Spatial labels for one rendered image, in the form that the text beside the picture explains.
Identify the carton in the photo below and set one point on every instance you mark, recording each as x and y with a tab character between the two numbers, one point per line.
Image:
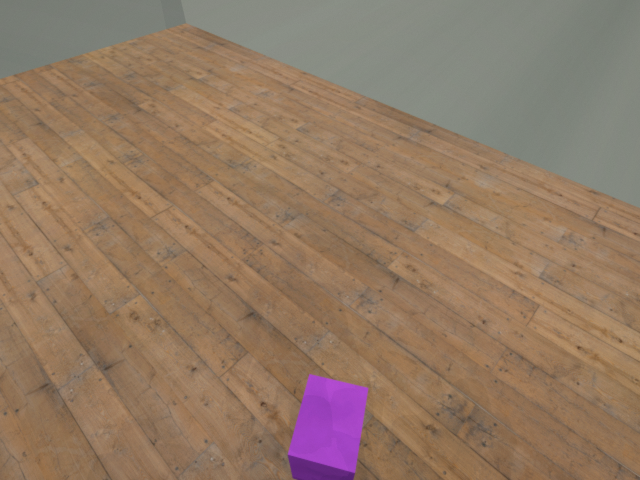
327	433

